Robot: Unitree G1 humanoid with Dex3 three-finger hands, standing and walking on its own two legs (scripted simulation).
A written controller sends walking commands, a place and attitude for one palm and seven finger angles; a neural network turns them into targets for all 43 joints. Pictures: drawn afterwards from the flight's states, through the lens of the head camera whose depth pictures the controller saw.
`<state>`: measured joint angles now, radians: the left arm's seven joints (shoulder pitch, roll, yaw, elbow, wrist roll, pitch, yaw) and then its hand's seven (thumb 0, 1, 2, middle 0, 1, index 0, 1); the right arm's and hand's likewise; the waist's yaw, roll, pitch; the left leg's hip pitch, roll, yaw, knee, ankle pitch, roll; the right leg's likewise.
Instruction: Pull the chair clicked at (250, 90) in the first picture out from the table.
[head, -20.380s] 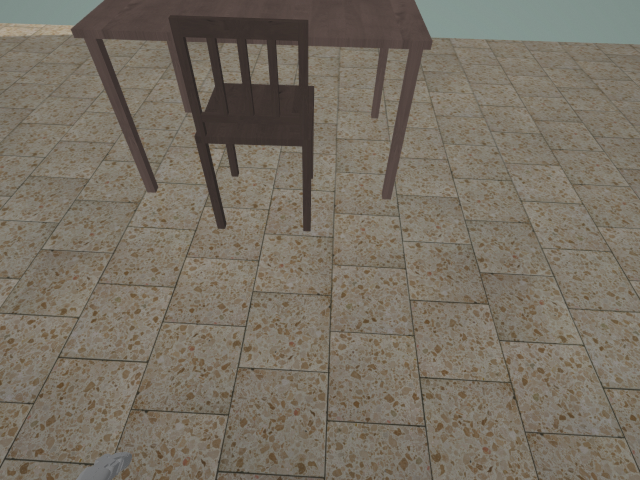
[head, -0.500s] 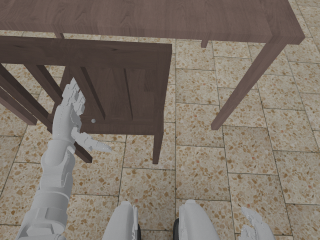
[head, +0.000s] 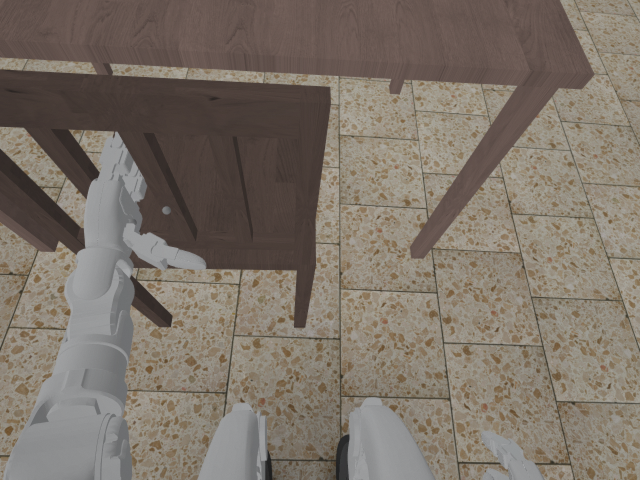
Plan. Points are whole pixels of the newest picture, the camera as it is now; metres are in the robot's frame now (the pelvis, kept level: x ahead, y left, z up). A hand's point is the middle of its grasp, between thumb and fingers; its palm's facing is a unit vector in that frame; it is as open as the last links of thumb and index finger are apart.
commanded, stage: push the fingers through the gap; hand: left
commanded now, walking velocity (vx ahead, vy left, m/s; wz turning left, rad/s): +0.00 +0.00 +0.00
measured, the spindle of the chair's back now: (166, 192) +0.46 +0.19 +0.02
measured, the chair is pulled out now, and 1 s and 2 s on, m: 0.00 0.00 0.04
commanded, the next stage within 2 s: hook a spindle and tug to test in 0.28 s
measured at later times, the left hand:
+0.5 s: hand (171, 214) +0.43 +0.18 +0.02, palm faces -0.02 -1.00 -0.03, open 16.8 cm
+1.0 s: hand (179, 210) +0.43 +0.17 +0.02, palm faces -0.01 -1.00 -0.03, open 10.5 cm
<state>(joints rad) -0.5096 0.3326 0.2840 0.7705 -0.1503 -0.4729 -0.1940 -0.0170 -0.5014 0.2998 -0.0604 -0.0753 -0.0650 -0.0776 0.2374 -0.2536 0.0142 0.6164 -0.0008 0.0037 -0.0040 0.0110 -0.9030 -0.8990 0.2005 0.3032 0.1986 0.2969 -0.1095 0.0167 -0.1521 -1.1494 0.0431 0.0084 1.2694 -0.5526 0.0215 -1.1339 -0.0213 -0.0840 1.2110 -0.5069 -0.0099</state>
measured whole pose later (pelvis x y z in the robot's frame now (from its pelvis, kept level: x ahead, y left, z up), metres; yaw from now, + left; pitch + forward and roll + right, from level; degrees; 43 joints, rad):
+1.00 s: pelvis +0.00 +0.01 +0.00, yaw +0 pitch +25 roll -3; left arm -0.50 0.29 0.25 0.76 -0.13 -0.49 -0.15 -0.01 -0.06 0.49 -0.44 -1.26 -0.44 -1.26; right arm 0.25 -0.24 0.01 0.61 -0.01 0.03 0.01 0.01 -0.90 -0.90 0.20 0.30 0.20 0.30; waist -0.11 0.02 -0.15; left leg -1.14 0.04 0.02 1.26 -0.56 0.03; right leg -1.13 -0.02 -0.07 1.20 -0.50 0.00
